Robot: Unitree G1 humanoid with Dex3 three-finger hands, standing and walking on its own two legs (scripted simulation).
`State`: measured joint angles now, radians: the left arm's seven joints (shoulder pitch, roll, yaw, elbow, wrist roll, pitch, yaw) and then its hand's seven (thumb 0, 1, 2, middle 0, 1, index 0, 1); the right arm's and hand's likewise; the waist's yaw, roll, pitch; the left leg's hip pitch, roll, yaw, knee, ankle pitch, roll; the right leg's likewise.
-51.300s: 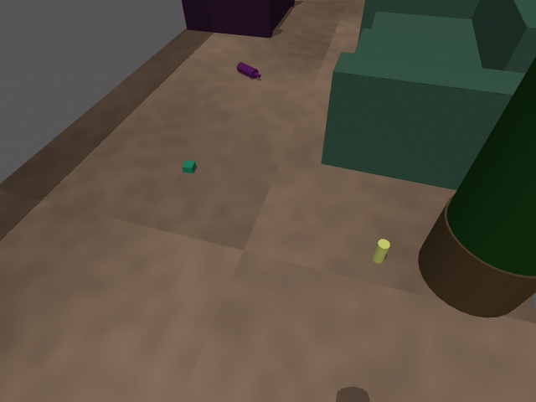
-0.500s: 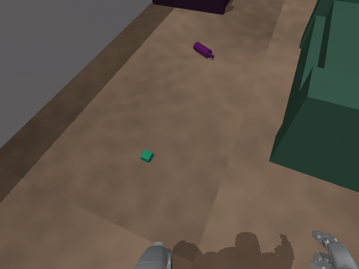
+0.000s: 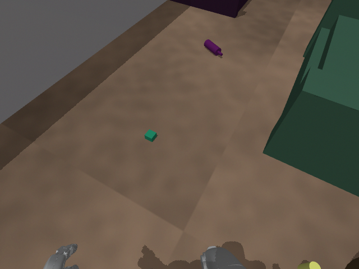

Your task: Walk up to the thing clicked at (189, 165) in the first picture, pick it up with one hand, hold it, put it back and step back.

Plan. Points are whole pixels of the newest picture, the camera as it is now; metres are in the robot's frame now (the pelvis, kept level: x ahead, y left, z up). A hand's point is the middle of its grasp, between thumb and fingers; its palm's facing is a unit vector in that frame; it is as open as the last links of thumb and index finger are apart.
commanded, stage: step back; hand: left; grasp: from above
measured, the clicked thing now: (150, 135) +0.97 +0.20 -0.74
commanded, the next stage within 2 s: stand in 1.36 s
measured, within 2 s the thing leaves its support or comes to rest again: neither
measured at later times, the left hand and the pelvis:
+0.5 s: hand out of the picture -0.05 +0.27 -0.14, palm faces +0.01 -0.90 -0.44, open 7.4 cm; pelvis -0.12 -0.01 -0.01, yaw +0 degrees
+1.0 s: hand out of the picture -0.02 +0.25 -0.14, palm faces +0.02 -0.93 -0.38, open 7.4 cm; pelvis -0.08 -0.02 +0.00, yaw +1 degrees
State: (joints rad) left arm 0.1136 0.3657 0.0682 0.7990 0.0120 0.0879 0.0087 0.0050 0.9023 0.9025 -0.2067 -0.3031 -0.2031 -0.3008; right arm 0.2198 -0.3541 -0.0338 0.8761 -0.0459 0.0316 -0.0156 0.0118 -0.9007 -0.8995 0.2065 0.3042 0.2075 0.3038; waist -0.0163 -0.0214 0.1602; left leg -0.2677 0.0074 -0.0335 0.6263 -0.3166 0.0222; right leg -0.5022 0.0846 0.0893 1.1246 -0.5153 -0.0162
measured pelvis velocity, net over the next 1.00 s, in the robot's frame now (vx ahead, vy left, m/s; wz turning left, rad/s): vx -0.08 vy -0.02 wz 0.01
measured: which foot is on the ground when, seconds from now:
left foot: down 0.00-0.22, up 0.24-0.46, down 0.48-0.76, up 0.78-1.00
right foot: up 0.00-0.16, down 0.18-1.00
